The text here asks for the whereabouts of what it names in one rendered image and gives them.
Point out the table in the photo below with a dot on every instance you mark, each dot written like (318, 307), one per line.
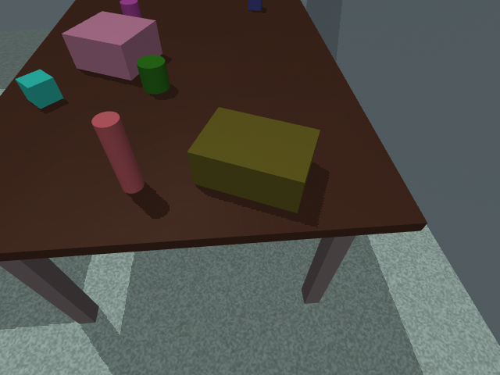
(59, 194)

